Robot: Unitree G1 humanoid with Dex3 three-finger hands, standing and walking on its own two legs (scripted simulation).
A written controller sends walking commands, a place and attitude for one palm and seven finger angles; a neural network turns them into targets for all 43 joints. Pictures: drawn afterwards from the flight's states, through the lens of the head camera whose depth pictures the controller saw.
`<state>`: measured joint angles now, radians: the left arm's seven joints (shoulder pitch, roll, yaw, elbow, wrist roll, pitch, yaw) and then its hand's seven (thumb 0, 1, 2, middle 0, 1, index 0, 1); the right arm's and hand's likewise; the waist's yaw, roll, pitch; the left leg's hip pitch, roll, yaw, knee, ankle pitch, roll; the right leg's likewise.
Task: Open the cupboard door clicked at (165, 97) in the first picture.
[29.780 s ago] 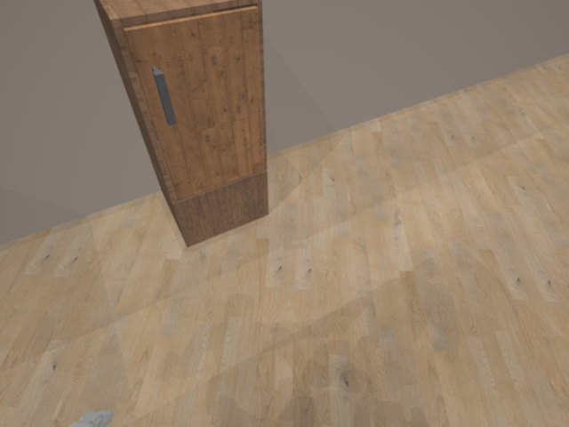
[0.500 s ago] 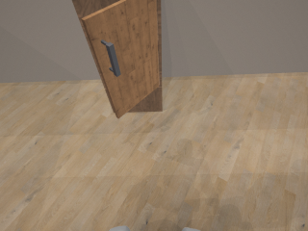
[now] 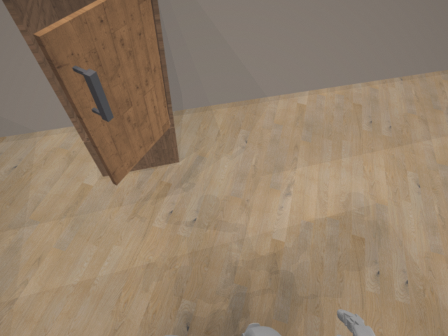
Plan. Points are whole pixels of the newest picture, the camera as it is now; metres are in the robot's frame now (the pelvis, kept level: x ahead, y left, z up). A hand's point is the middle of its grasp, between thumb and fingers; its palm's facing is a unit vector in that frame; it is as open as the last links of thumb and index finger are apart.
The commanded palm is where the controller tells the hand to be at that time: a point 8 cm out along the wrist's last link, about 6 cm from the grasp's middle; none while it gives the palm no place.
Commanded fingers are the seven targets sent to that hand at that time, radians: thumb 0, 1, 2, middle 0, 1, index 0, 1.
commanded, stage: walk to a spot facing it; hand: left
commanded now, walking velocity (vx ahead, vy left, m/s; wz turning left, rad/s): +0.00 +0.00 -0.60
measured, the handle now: (93, 94) +0.64 +0.41 -0.03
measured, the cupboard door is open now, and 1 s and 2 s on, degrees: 46 46 46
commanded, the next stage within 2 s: turn to face it in 1.90 s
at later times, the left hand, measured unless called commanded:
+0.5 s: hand (158, 312) +0.17 +0.14 -0.16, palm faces -0.33 -0.91 -0.23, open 7.4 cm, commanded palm none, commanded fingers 0.00 0.90 0.90 -0.20 -0.30 -0.20 -0.30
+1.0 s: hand (261, 227) +0.37 -0.06 -0.16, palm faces -0.68 -0.71 -0.17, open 7.4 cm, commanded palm none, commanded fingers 0.00 0.90 0.90 -0.20 -0.30 -0.20 -0.30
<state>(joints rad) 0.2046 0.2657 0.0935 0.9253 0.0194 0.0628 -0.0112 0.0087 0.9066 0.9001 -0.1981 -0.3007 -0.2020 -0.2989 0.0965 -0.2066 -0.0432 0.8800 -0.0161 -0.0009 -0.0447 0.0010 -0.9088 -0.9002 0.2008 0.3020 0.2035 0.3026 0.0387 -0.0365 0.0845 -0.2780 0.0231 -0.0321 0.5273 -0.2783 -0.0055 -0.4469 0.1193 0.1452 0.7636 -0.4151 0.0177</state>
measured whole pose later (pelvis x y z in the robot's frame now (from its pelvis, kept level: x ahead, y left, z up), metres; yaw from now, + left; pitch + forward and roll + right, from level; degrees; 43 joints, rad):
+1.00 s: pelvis +0.14 -0.10 -0.01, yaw -38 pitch +1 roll +0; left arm 0.02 0.22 0.05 0.91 0.03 0.02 -0.07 0.01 0.91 0.90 -0.19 -0.30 -0.20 -0.30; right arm 0.53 -0.15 -0.01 1.06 -0.03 -0.05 -0.02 0.00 -0.91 -0.90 0.20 0.30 0.20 0.30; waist -0.08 0.00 0.11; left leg 0.02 0.17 0.31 0.47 -0.45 -0.09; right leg -0.47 -0.02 -0.15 0.65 -0.26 -0.06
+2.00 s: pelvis +0.44 -0.44 -0.01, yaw -52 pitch +0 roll +1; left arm 0.10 0.25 0.07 0.97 0.03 -0.04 -0.03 0.01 0.92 0.90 -0.19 -0.30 -0.20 -0.30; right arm 0.48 -0.18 -0.04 1.14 -0.02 -0.04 -0.01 0.00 -0.92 -0.90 0.20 0.30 0.20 0.30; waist -0.04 -0.02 0.06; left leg -0.07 0.10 0.19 0.57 -0.44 -0.04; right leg -0.39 -0.06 -0.09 0.58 -0.20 -0.06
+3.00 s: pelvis +0.53 -0.59 +0.00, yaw -19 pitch +2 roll +1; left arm 0.26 0.23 0.04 0.89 0.02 0.01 0.01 0.01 0.90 0.90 -0.20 -0.30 -0.20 -0.30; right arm 0.08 -0.25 -0.06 0.88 -0.01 0.06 0.03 0.00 -0.91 -0.90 0.20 0.30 0.20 0.30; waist 0.02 -0.06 0.11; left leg -0.33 0.01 0.10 0.62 -0.31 -0.04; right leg -0.22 -0.16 -0.20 0.60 -0.38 0.05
